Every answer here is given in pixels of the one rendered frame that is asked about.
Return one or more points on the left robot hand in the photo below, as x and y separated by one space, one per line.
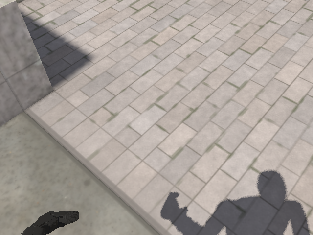
50 221

